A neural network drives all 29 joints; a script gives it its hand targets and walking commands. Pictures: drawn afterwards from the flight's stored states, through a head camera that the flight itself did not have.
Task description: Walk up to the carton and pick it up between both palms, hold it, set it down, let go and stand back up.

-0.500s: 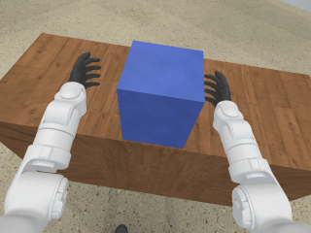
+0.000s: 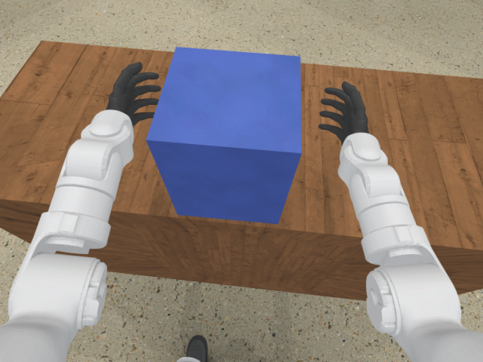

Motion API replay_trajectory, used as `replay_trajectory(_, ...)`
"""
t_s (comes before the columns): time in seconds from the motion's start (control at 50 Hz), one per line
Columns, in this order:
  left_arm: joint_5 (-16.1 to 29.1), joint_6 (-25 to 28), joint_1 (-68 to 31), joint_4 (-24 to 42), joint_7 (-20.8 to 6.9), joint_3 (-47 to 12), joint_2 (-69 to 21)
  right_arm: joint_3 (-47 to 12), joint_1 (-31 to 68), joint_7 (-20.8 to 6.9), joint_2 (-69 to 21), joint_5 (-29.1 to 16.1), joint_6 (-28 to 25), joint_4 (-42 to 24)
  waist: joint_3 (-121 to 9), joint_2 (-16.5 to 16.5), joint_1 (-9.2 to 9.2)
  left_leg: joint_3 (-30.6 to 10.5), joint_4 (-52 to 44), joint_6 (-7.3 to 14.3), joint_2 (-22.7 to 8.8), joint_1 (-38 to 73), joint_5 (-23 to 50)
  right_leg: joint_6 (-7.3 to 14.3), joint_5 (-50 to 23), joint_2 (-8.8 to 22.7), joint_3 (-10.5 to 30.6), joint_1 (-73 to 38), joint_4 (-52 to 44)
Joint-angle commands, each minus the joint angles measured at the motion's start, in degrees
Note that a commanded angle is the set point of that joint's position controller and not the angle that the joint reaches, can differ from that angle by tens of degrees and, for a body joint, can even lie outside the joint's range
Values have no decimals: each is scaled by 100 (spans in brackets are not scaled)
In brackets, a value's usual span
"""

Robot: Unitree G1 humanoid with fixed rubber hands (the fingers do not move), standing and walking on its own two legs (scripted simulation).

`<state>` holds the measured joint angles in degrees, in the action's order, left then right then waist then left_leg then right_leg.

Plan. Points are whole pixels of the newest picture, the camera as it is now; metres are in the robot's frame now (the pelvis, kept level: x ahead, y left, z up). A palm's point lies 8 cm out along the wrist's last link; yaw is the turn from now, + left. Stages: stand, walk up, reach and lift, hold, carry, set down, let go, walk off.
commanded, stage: reach and lift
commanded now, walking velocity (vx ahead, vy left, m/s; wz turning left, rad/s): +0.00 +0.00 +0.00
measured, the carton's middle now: (232, 144) +0.48 +0.02 +0.01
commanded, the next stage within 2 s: none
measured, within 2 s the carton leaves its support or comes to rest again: neither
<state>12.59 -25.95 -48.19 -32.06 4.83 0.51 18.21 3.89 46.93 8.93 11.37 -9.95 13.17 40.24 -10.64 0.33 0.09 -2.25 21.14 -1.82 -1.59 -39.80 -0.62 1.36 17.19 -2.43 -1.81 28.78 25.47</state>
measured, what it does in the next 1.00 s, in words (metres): stands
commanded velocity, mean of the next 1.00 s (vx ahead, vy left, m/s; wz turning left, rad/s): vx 0.00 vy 0.00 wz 0.00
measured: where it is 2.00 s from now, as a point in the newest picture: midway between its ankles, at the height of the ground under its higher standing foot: outside the picture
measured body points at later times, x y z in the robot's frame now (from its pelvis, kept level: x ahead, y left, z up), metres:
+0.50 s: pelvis -0.01 +0.01 -0.01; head +0.08 +0.03 +0.43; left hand +0.49 +0.21 +0.11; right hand +0.50 -0.14 +0.14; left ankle +0.06 +0.15 -0.73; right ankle -0.08 -0.08 -0.73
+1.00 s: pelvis -0.02 +0.04 -0.01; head +0.14 +0.07 +0.41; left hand +0.49 +0.24 +0.02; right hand +0.48 -0.14 +0.04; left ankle +0.06 +0.15 -0.73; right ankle -0.08 -0.08 -0.73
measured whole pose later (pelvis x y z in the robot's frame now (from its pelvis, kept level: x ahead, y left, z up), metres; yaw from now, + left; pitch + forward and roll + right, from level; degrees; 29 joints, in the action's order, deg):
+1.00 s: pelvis -0.02 +0.04 -0.01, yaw -3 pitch +31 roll -4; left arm 11.9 5.7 -60.0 -66.6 4.5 3.0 18.1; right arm 9.2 61.3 2.2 12.0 -9.9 -4.8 68.8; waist -13.0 -1.8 0.1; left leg -2.2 24.4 -1.3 -2.6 -54.5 -1.0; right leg 0.4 14.0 -3.3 -1.7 42.3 25.2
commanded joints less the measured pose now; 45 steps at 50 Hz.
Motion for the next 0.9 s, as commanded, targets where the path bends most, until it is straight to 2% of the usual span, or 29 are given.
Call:
replay_trajectory(0.0,177,795,-3939,518,-153,1681,1543,282,4389,233,1724,-431,-587,-2398,-5722,-716,254,-165,777,513,104,3878,2032,-1282,-7611,813,302,-11,826)
replay_trajectory(0.02,194,903,-4344,29,-173,1833,1577,182,4937,250,1665,-414,-582,-2205,-5755,-874,82,-232,651,576,59,3751,1899,-1373,-7550,909,390,-2,897)
replay_trajectory(0.04,209,873,-4085,230,-182,1699,1449,245,4639,255,1715,-472,-604,-2155,-5865,-647,258,-262,752,546,12,4159,2441,-1330,-7525,762,238,462,936)
replay_trajectory(0.08,303,919,-3984,-153,-228,1548,1196,297,4477,168,1588,-459,-616,-1626,-5544,-493,360,-462,917,541,-95,4866,2446,-1239,-6441,760,154,1366,668)
replay_trajectory(0.12,206,989,-4320,-347,-182,1598,1193,381,4716,96,1682,-412,-611,-1219,-5610,-276,146,-331,1146,465,-127,5388,2661,-1027,-5537,702,39,2074,367)
replay_trajectory(0.16,66,1079,-4758,-1188,-164,1494,1263,176,5230,74,1688,-587,-490,-596,-5544,-586,-36,29,1047,299,-60,4408,1669,-961,-5306,583,170,575,405)
replay_trajectory(0.18,29,1152,-4774,-1080,-149,1295,1266,313,5123,100,1852,-550,-510,-463,-5698,-541,228,45,990,258,-2,4155,1507,-969,-5644,585,123,84,513)
replay_trajectory(0.2,-74,1200,-4963,-1609,-118,1408,1322,227,5369,82,1741,-516,-445,-49,-5400,-594,69,154,911,248,18,3589,1226,-944,-5419,519,190,-180,540)
replay_trajectory(0.22,-4,1319,-4964,-1613,-122,1271,1198,288,5300,65,1791,-409,-489,64,-5338,-666,149,157,813,252,-22,3578,1194,-947,-5303,495,124,-236,558)
replay_trajectory(0.26,-32,1425,-5354,-1810,-59,1031,1093,432,5391,14,1774,-384,-485,768,-5218,-226,397,3,985,179,-86,4199,1352,-846,-4574,461,26,703,405)
replay_trajectory(0.28,-1,1498,-5294,-2036,-1,1048,1083,537,5391,-23,1828,-309,-503,1050,-5168,-260,236,-20,1083,156,-146,4606,1771,-775,-4026,386,-40,1302,226)
replay_trajectory(0.3,52,1633,-5315,-1707,20,853,1069,615,5254,-37,1764,-259,-563,973,-5444,-85,339,27,1202,77,-126,4937,1835,-687,-3811,287,-112,1580,73)
replay_trajectory(0.32,126,1690,-5241,-2046,24,774,939,637,5145,-70,1689,-247,-545,1413,-5091,-130,382,1,1235,91,-190,5232,1931,-634,-3181,213,-186,2108,-146)
replay_trajectory(0.34,-82,1753,-5013,-2329,51,924,1036,646,4962,-78,1624,-200,-555,1679,-5036,-84,186,92,1264,62,-187,5161,2042,-558,-2907,136,-172,1954,-297)
replay_trajectory(0.36,-109,1867,-5257,-2313,86,741,971,837,5002,-86,1707,-89,-597,2080,-4930,46,354,66,1252,-13,-207,5238,1971,-505,-2699,73,-220,2094,-338)
replay_trajectory(0.4,-356,1960,-4819,-2660,66,789,910,935,4574,-121,1628,22,-634,2636,-4472,267,399,66,1282,-44,-186,5356,2177,-503,-2645,62,-228,2208,-500)
replay_trajectory(0.44,-424,2163,-4735,-2544,16,670,651,1073,4594,-120,1543,51,-878,2542,-4653,520,443,39,1371,-125,-212,5549,2646,-522,-2792,45,-255,2341,-510)
replay_trajectory(0.48,-327,2378,-4758,-2519,-82,558,595,1131,4725,-154,1499,148,-1042,2292,-4908,407,543,59,1396,-105,-179,5429,2630,-542,-2869,53,-239,2322,-589)
replay_trajectory(0.5,-416,2491,-4548,-2619,-107,750,684,1066,4626,-194,1424,192,-1165,2192,-4729,314,284,128,1374,-11,-166,5330,2768,-607,-3047,105,-178,2253,-543)
replay_trajectory(0.52,-323,2674,-4676,-2298,-87,675,673,1102,4777,-216,1489,213,-1384,1790,-5397,320,367,-3,1511,-25,-200,5683,3120,-627,-3086,78,-239,2591,-517)
replay_trajectory(0.54,-232,2849,-4621,-2220,-67,641,508,1067,4839,-239,1362,221,-1608,1588,-5600,460,242,7,1627,-70,-231,5916,3624,-562,-3020,63,-264,2875,-565)
replay_trajectory(0.58,-261,3080,-4673,-2308,-27,601,581,1325,4837,-283,1494,412,-1816,1239,-6008,414,189,157,1678,-131,-183,5546,3486,-430,-3087,-5,-262,2440,-672)
replay_trajectory(0.6,-168,3281,-4760,-2187,-51,529,589,1139,4990,-318,1352,383,-1942,919,-6379,183,228,119,1736,-136,-183,5333,3499,-562,-3742,4,-211,2072,-401)
replay_trajectory(0.62,-134,3400,-4883,-2136,-72,505,568,1356,4862,-320,1411,565,-2073,863,-6676,413,433,16,1805,-117,-215,5564,3717,-611,-3543,34,-270,2547,-369)
replay_trajectory(0.64,-199,3423,-4601,-2393,-77,568,573,1230,4596,-386,1402,502,-2091,1011,-6498,499,244,1,1841,-122,-240,5651,3842,-553,-3117,20,-256,2850,-461)
replay_trajectory(0.66,-265,3396,-4496,-2621,-81,455,441,1356,4332,-430,1456,490,-2066,1412,-6274,569,247,84,1765,-175,-297,5615,3484,-371,-2632,18,-238,2947,-777)
replay_trajectory(0.68,-247,3437,-4454,-2637,-75,488,485,1238,4461,-467,1441,477,-2136,1126,-6334,461,113,160,1732,-157,-280,5185,3396,-353,-2775,-3,-226,2606,-705)
replay_trajectory(0.78,-418,3618,-4458,-2888,-128,420,401,1096,4393,-671,1552,461,-2169,1157,-6178,383,131,240,1536,-136,-236,4587,2358,-473,-2297,-52,-269,2068,-426)
replay_trajectory(0.88,-518,3782,-4419,-2165,-72,174,71,1384,4192,-786,1655,621,-2416,1040,-6965,861,303,140,1627,-397,-256,5186,2961,-369,-2252,-97,-418,2504,-499)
